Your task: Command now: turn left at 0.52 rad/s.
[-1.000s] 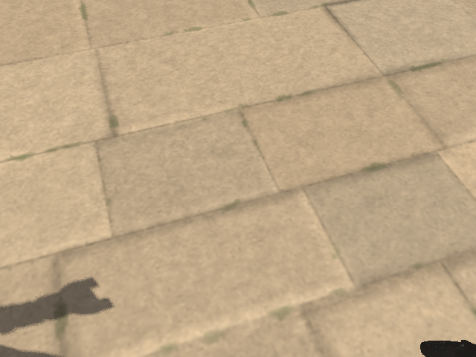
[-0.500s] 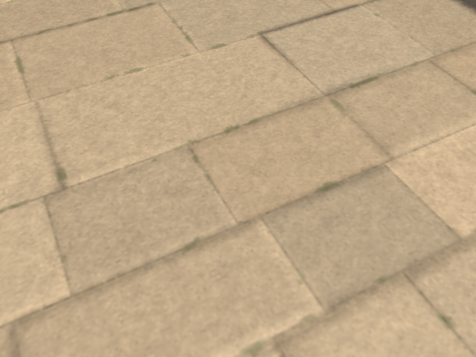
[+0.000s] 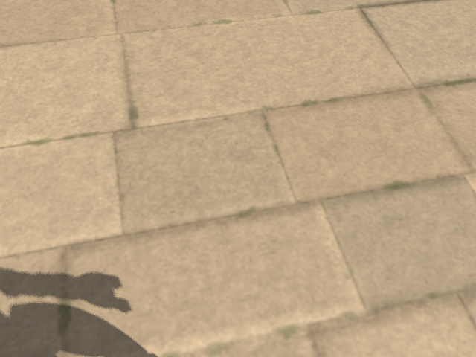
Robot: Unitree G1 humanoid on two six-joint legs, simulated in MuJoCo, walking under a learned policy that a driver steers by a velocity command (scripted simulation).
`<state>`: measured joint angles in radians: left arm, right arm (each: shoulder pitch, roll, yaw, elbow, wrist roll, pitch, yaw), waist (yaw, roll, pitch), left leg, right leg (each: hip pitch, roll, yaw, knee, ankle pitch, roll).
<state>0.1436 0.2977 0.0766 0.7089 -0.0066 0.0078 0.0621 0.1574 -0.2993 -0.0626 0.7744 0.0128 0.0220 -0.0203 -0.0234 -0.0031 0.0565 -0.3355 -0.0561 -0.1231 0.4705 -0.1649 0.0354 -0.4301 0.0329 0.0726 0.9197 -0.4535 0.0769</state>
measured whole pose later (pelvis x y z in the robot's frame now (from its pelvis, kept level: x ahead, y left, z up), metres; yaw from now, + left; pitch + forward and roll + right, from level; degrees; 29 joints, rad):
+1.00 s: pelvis +0.25 +0.17 +0.00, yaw +25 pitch +2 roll +1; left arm 0.17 0.29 0.05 0.73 -0.01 -0.08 -0.04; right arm 0.27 -0.26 -0.04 0.76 -0.01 -0.06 -0.02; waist -0.03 -0.05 0.04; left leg -0.01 -0.09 0.07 0.24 -0.27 0.08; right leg -0.68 -0.07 0.00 0.67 0.12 0.01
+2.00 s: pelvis +0.39 +0.26 -0.01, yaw -11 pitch +2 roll +0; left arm 0.14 0.29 0.07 0.57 -0.01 0.06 -0.01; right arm 0.19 -0.32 -0.08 0.71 0.00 0.01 -0.02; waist -0.03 0.04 0.04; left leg -0.32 0.12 0.11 0.68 -0.40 -0.05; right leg -0.30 0.02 -0.02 0.55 -0.29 -0.03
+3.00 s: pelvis +0.51 +0.31 -0.02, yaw +8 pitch +2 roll -1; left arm 0.37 0.33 0.09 0.79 -0.03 -0.04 0.01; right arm 0.05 -0.29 -0.06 0.55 0.02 0.00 0.05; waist 0.10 0.02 0.04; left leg -0.46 0.03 0.04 0.59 -0.19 0.05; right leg -0.01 -0.11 -0.23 0.46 -0.44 0.07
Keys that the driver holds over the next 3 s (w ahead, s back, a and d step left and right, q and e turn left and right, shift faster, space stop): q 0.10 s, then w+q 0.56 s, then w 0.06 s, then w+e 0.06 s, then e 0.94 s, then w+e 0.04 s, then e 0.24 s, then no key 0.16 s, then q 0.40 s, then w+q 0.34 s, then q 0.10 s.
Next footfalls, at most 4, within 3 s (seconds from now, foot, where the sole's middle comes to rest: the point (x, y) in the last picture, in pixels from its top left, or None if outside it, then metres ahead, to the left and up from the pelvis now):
0.16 right None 0.06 -0.14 -0.78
0.66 left None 0.17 0.21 -0.78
1.12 right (167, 333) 0.50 0.19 -0.78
1.54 left None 0.44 0.41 -0.78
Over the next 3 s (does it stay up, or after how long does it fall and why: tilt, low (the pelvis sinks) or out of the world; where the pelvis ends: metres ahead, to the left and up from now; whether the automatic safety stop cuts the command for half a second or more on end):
stays up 0.51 0.31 -0.02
